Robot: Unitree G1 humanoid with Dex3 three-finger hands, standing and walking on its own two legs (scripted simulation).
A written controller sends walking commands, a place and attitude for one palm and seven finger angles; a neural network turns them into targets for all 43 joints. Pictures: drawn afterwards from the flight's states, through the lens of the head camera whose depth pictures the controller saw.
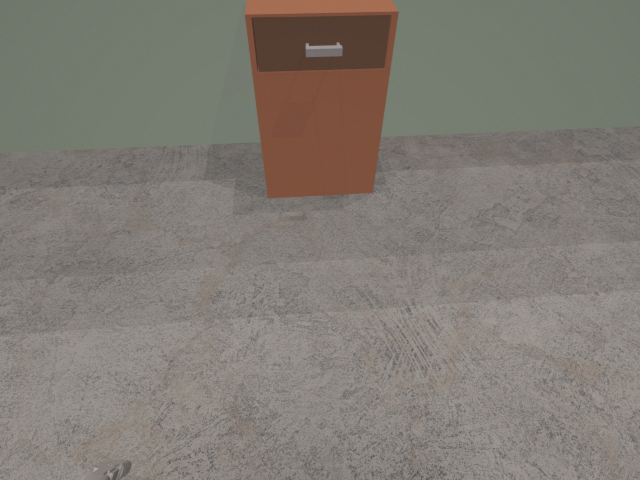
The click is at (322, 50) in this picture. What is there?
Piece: drawer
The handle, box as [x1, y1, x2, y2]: [305, 42, 342, 56]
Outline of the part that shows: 342,48 338,42 336,42 335,45 309,46 308,43 306,43 305,46 306,56 341,55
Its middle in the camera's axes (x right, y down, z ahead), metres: +0.01 -0.65 +1.31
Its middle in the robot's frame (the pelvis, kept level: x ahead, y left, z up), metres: +1.42 +0.06 -0.07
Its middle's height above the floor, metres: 0.70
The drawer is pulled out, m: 0.00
